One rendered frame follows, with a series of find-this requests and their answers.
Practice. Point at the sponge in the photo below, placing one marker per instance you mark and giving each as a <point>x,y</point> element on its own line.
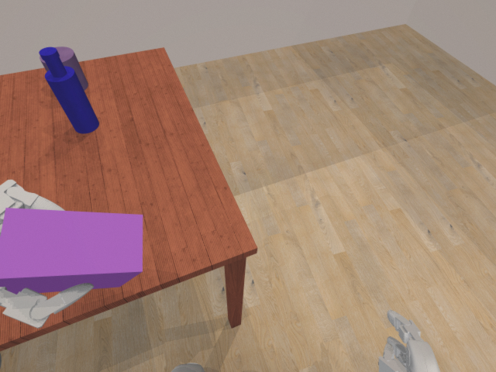
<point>51,250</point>

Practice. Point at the robot left hand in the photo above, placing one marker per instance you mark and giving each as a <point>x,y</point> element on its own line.
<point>29,306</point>

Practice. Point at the robot right hand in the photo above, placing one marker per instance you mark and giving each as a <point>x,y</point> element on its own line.
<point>417,356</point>

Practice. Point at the table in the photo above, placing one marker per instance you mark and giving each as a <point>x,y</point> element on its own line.
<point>149,156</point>

